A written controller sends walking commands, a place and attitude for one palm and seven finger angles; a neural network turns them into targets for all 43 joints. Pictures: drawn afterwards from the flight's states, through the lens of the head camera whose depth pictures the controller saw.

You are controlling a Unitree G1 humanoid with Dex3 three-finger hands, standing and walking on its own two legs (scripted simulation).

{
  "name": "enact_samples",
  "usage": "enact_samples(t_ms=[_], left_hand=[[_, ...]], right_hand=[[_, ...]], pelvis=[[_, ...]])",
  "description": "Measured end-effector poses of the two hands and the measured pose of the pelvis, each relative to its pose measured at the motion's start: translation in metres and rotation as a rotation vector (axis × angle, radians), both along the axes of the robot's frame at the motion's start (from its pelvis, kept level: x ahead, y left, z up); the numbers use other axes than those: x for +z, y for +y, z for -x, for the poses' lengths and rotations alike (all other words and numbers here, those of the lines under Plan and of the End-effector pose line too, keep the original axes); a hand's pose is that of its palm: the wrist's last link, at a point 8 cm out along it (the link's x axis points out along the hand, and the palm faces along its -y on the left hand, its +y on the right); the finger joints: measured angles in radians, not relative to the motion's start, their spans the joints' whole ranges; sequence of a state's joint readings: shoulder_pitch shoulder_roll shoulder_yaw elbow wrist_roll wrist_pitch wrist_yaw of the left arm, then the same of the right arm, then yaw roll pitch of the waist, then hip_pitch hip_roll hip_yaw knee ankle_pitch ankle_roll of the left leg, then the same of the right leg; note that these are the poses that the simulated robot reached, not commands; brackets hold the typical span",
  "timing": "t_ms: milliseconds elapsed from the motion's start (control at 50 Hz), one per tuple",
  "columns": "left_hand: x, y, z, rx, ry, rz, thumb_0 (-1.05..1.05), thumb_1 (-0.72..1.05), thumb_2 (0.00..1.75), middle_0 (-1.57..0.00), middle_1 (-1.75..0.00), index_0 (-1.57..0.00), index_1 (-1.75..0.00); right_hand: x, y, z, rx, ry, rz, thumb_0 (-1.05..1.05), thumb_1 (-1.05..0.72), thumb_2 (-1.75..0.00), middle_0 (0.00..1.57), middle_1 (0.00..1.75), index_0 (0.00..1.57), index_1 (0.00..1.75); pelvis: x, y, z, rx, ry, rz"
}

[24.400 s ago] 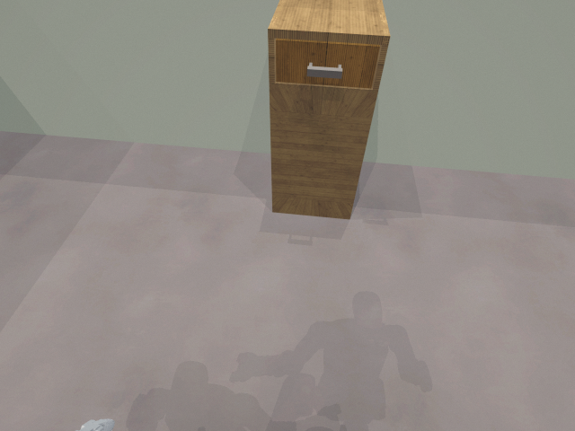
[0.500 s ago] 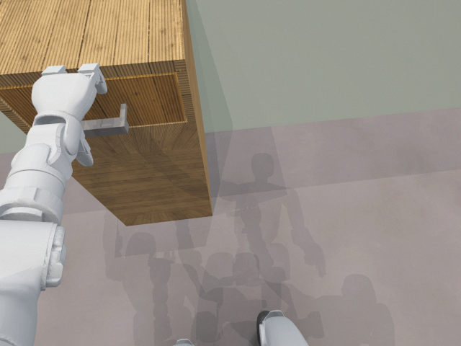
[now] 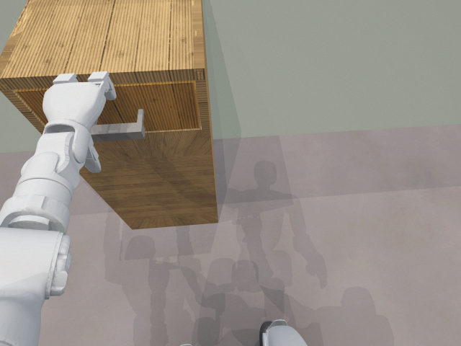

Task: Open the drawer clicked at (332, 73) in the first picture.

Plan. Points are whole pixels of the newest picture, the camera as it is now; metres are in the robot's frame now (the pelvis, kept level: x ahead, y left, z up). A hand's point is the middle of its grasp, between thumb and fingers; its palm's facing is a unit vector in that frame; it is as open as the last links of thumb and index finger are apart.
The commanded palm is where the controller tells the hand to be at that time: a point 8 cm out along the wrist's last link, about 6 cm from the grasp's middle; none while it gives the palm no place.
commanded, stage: re-aim the fingers above the handle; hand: left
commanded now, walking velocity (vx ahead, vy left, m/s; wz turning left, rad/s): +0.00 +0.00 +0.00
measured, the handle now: (116, 123) +0.54 +0.21 +0.00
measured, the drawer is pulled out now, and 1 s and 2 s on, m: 0.00 0.00 0.00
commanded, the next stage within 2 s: lower the fingers behind the handle in 0.08 s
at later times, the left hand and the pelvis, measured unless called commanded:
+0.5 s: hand (91, 134) +0.50 +0.24 +0.03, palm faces -0.06 +0.00 -1.00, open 13.8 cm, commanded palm +0.48 +0.24 +0.09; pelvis +0.01 +0.00 +0.00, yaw +0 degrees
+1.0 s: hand (95, 142) +0.49 +0.24 +0.01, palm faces -0.09 +0.02 -1.00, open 13.8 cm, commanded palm +0.48 +0.24 +0.05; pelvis -0.01 +0.00 -0.02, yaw +0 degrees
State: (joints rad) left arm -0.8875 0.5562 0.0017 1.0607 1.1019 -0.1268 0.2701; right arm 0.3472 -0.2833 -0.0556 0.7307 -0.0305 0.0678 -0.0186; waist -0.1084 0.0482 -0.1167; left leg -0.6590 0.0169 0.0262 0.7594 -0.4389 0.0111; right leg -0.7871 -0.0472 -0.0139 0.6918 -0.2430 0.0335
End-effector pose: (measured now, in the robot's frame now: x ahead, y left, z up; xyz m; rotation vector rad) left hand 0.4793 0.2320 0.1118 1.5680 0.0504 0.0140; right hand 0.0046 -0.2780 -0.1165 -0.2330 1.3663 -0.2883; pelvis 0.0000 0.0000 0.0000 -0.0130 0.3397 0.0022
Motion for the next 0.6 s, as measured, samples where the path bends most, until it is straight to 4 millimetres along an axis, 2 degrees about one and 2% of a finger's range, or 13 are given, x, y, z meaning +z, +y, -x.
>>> enact_samples(t_ms=[200, 300, 480, 600], left_hand=[[0.000, 0.006, 0.001, 0.029, 0.036, -0.004, 0.00, -0.49, 0.30, -0.32, -1.21, -0.33, -1.22], [-0.008, 0.010, 0.006, 0.018, 0.061, -0.012, 0.00, -0.49, 0.30, -0.32, -1.20, -0.32, -1.21], [-0.026, 0.010, 0.001, 0.003, 0.045, -0.002, 0.00, -0.49, 0.30, -0.32, -1.20, -0.32, -1.21], [-0.029, 0.008, -0.002, 0.016, 0.018, 0.006, 0.00, -0.48, 0.30, -0.32, -1.20, -0.33, -1.23]], right_hand=[[-0.001, 0.009, -0.019, -0.001, -0.040, -0.029, 0.01, -0.90, -0.90, 0.20, 0.30, 0.20, 0.30], [-0.001, 0.008, -0.024, 0.012, -0.037, -0.024, 0.01, -0.90, -0.90, 0.20, 0.30, 0.20, 0.30], [-0.002, -0.002, -0.019, 0.027, -0.001, 0.008, 0.01, -0.90, -0.90, 0.20, 0.30, 0.20, 0.30], [-0.005, -0.004, -0.008, 0.018, 0.034, 0.005, 0.01, -0.90, -0.90, 0.20, 0.30, 0.20, 0.30]], pelvis=[[0.003, 0.002, -0.006, -0.013, -0.012, -0.001], [0.003, 0.001, -0.007, -0.006, -0.011, 0.000], [-0.004, -0.001, -0.007, 0.004, 0.023, 0.003], [-0.007, -0.001, -0.006, 0.003, 0.038, 0.005]])
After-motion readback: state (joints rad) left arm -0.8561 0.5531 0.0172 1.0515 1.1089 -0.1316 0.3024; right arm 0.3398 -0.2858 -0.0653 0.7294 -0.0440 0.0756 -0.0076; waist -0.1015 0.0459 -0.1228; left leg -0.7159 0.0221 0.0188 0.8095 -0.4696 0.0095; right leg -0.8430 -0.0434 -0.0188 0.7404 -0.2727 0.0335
